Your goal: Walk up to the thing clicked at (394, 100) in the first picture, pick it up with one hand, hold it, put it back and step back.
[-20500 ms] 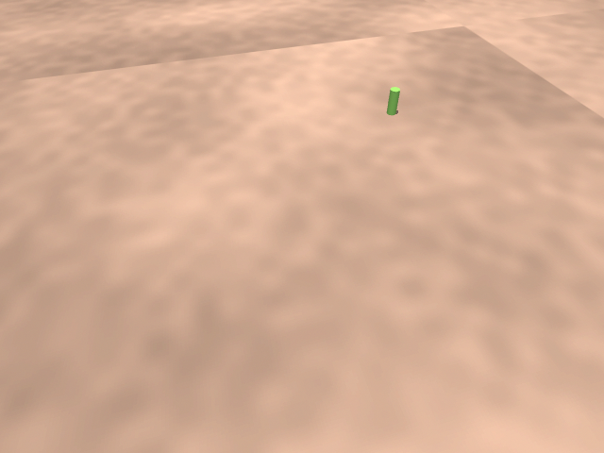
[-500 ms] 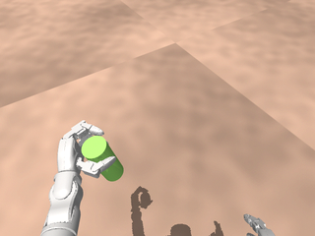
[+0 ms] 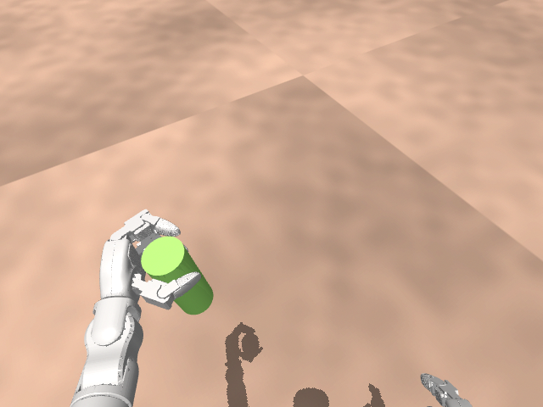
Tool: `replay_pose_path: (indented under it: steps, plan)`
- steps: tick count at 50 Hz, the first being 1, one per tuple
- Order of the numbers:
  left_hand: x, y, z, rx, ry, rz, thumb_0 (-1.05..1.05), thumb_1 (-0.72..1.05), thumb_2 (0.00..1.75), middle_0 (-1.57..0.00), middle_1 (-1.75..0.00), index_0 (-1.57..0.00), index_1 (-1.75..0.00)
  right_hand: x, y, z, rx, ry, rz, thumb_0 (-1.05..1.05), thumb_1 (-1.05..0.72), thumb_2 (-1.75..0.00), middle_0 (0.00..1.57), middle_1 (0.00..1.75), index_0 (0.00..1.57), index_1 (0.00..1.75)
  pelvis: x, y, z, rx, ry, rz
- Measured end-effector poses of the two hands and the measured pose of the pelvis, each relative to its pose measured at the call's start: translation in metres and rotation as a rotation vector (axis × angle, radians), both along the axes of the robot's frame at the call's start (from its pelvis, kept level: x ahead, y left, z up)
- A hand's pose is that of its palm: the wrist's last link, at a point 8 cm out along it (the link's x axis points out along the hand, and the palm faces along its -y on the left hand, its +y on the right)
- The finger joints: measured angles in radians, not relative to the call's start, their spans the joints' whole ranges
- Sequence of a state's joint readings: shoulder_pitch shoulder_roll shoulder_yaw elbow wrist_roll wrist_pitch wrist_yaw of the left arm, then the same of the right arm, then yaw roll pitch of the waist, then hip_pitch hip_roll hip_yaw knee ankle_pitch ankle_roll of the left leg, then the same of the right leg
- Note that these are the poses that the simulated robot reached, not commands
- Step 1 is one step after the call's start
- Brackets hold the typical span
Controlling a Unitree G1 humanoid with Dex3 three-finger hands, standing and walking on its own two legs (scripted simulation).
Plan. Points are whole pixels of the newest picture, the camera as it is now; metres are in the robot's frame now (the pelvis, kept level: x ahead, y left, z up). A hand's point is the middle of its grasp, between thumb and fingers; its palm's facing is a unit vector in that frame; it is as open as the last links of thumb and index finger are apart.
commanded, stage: hold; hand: left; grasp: from the side
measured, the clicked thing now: (181, 279) +0.32 +0.16 +0.00
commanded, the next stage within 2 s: crouch in 1.32 s
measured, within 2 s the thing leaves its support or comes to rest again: neither
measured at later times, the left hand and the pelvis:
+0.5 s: hand (166, 254) +0.34 +0.17 +0.05, palm faces +0.12 -0.99 -0.01, open 9.3 cm; pelvis +0.00 +0.00 +0.00, yaw +0 degrees
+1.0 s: hand (167, 252) +0.34 +0.17 +0.05, palm faces +0.10 -0.99 -0.02, open 9.3 cm; pelvis +0.01 +0.00 +0.00, yaw +0 degrees
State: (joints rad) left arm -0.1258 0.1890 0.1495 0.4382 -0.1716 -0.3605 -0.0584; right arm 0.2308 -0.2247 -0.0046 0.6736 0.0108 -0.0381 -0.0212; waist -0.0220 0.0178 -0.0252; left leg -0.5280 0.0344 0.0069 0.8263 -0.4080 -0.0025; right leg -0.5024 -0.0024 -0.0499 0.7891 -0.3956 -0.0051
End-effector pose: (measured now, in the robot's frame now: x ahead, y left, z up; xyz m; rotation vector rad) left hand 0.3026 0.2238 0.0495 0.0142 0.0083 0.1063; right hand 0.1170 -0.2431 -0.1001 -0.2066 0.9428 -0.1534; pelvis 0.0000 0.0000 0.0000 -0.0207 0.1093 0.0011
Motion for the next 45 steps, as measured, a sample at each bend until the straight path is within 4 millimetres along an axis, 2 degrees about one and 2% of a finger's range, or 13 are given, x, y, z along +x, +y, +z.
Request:
replay_pose_path:
  steps: [17,28,36,45]
  plan:
    - [-0.001,0.001,-0.004,-0.004,0.012,-0.003,-0.04,-0.44,1.02,-0.84,-1.18,-0.88,-1.20,-0.003,0.000,0.000,0.000,0.006,0.000,0.01,-0.93,-0.91,0.20,0.29,0.20,0.30,-0.002,0.001,0.000,0.000,0.003,0.000]
    - [0.009,0.000,0.005,-0.001,-0.020,0.006,-0.04,-0.44,1.02,-0.84,-1.18,-0.88,-1.20,0.001,0.001,-0.001,0.003,-0.001,-0.001,0.01,-0.93,-0.91,0.20,0.29,0.20,0.30,0.001,0.000,0.000,0.000,0.004,-0.001]
    - [0.011,-0.004,-0.003,-0.006,0.017,-0.012,-0.04,-0.44,1.02,-0.84,-1.19,-0.87,-1.20,0.003,-0.002,0.000,-0.001,0.003,-0.005,0.01,-0.93,-0.91,0.20,0.29,0.20,0.30,0.003,0.000,0.000,0.000,0.008,-0.001]
    - [0.011,0.001,-0.002,-0.002,-0.003,0.010,-0.04,-0.44,1.02,-0.84,-1.19,-0.87,-1.20,0.003,-0.002,0.000,-0.005,0.018,-0.007,0.01,-0.94,-0.91,0.20,0.29,0.20,0.30,0.006,0.000,0.001,0.000,0.013,-0.001]
